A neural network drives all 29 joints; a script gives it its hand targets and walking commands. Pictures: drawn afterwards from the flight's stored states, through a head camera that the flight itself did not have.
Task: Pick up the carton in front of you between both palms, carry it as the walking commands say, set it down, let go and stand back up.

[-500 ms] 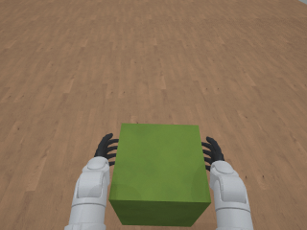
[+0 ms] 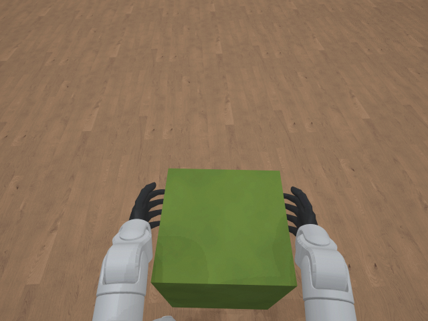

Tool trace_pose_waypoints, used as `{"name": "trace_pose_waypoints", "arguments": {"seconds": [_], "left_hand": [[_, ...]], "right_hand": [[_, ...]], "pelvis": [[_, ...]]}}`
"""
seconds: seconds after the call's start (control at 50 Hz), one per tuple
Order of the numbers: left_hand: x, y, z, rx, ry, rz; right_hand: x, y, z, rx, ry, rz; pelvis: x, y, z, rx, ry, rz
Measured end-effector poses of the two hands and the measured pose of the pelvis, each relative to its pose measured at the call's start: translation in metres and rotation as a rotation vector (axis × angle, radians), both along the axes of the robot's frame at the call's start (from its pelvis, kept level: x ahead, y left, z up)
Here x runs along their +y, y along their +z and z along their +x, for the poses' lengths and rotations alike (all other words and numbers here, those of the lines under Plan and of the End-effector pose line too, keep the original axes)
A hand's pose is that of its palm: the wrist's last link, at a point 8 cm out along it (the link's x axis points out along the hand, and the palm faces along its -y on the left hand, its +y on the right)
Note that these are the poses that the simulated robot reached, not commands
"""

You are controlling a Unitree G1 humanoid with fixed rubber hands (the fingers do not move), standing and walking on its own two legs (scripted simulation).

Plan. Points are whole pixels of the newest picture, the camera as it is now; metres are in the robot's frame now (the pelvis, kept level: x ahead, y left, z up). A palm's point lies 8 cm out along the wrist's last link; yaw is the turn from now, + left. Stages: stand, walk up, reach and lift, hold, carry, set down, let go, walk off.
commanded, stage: carry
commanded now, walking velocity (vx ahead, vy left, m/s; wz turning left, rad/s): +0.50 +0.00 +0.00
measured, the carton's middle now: (221, 244) +0.28 +0.00 -0.04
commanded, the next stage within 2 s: none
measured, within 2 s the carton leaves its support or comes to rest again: neither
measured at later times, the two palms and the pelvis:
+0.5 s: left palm (152, 141) +0.51 +0.18 +0.01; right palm (276, 148) +0.50 -0.12 +0.02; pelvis +0.22 +0.04 -0.01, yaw -3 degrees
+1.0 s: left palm (160, 122) +0.58 +0.17 +0.02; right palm (276, 127) +0.57 -0.13 +0.02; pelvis +0.28 +0.03 -0.02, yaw -1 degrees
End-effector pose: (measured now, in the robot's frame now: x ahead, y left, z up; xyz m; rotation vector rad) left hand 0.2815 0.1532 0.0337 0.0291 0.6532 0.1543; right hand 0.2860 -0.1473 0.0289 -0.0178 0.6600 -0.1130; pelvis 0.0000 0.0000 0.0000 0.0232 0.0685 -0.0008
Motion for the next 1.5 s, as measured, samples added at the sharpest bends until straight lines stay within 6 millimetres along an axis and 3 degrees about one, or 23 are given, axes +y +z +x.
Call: {"name": "trace_pose_waypoints", "arguments": {"seconds": [0.1, 0.22, 0.36, 0.58, 0.68, 0.8, 0.94, 1.5], "left_hand": [[0.009, 0.000, 0.060, -0.018, -0.036, -0.001], [0.029, -0.031, 0.135, 0.010, -0.062, -0.030], [0.034, -0.041, 0.178, 0.080, -0.081, -0.029], [0.020, -0.004, 0.256, -0.035, -0.069, 0.013], [0.016, -0.003, 0.285, -0.016, -0.067, 0.010], [0.015, -0.011, 0.297, -0.001, -0.055, 0.000], [0.017, -0.015, 0.297, 0.002, -0.045, -0.003], [0.023, -0.009, 0.256, 0.002, -0.042, -0.005]], "right_hand": [[0.009, 0.001, 0.050, -0.018, -0.029, -0.009], [0.030, -0.020, 0.118, 0.013, -0.047, -0.048], [0.035, -0.029, 0.155, 0.084, -0.064, -0.050], [0.021, -0.005, 0.238, -0.033, -0.061, 0.001], [0.017, -0.004, 0.266, -0.014, -0.055, -0.009], [0.015, -0.008, 0.283, 0.002, -0.042, -0.018], [0.017, -0.012, 0.285, 0.004, -0.033, -0.019], [0.023, -0.005, 0.245, 0.004, -0.032, -0.018]], "pelvis": [[0.016, -0.006, 0.055, 0.003, -0.008, -0.011], [0.044, -0.026, 0.124, -0.015, -0.041, -0.011], [0.053, -0.007, 0.170, 0.003, -0.056, -0.042], [0.037, -0.013, 0.246, -0.026, -0.036, -0.028], [0.031, -0.015, 0.271, -0.017, -0.028, -0.032], [0.026, -0.017, 0.284, -0.010, -0.023, -0.030], [0.026, -0.018, 0.287, -0.007, -0.020, -0.028], [0.032, -0.016, 0.249, -0.042, -0.018, -0.025]]}}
